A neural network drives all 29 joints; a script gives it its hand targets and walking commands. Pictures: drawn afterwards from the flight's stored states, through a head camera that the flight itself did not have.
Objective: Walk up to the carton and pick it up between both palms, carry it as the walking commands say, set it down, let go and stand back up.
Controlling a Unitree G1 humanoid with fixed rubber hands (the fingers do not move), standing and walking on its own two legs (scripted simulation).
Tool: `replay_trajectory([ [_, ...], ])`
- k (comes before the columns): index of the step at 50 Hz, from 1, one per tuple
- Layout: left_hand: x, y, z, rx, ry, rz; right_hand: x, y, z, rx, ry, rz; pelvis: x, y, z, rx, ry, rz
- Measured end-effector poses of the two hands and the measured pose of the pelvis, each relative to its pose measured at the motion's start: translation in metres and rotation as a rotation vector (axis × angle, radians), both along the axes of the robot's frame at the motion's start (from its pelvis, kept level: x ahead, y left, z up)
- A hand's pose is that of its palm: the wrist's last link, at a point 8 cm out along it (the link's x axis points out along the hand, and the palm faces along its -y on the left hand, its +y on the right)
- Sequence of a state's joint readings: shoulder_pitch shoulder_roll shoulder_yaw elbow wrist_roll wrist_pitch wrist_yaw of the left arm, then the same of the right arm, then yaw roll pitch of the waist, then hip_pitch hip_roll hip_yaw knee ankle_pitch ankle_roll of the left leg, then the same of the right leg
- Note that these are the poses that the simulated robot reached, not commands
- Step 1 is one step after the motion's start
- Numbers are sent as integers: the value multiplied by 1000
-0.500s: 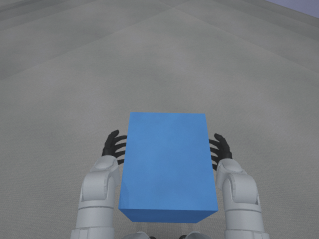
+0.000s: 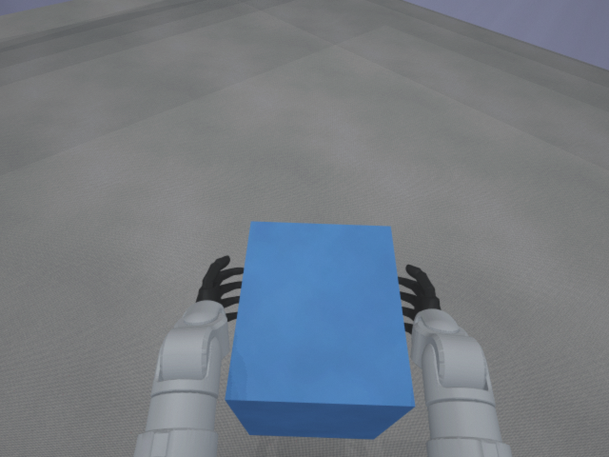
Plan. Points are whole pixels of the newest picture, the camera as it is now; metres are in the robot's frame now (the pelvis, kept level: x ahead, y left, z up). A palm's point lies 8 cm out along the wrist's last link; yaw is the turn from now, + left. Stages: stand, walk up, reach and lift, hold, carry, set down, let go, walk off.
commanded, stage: carry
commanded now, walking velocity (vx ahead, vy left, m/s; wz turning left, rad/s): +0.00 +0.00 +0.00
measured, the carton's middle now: (315, 336) +0.30 +0.00 -0.04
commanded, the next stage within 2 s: none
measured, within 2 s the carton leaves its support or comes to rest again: neither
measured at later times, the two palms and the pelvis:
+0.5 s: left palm (221, 302) +0.31 +0.13 +0.03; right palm (431, 310) +0.31 -0.15 +0.03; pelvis +0.02 -0.01 +0.00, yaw +0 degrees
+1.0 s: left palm (232, 291) +0.32 +0.12 +0.04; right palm (440, 302) +0.32 -0.16 +0.03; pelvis +0.03 -0.02 +0.00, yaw +0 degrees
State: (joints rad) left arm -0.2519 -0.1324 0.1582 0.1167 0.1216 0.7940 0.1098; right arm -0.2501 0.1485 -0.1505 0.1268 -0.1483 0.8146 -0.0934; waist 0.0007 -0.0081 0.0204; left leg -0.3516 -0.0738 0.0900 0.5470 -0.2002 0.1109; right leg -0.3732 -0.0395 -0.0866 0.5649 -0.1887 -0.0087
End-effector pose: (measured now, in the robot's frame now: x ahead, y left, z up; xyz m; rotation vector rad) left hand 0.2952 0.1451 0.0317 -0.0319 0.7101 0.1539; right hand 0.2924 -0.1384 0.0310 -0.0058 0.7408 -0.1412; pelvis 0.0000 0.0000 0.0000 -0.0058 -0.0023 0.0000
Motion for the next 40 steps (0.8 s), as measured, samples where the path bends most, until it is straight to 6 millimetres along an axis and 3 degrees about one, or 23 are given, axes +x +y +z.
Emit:
replay_trajectory([
  [40,19,-19,2,24,16,-13,19,-19,0,8,17,1,26,-17,3,5,14,0],
])
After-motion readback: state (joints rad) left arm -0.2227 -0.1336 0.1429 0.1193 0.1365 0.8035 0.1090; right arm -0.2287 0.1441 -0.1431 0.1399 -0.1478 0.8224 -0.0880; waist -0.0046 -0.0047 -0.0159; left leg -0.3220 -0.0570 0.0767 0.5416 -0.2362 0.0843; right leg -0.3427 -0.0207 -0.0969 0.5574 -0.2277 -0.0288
